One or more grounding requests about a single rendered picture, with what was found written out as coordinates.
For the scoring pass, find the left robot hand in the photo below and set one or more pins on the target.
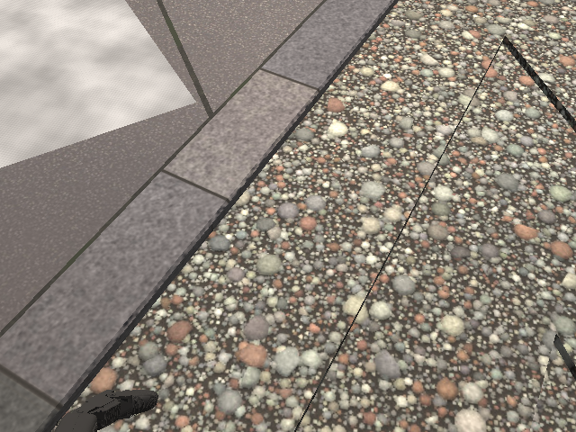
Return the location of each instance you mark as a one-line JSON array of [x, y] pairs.
[[105, 408]]

